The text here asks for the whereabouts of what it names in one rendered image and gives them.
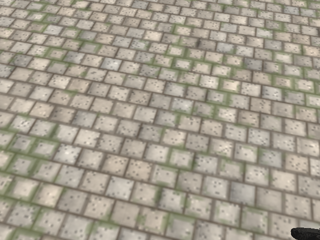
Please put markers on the robot right hand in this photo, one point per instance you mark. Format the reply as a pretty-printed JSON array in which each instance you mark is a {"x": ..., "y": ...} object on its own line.
[{"x": 301, "y": 233}]

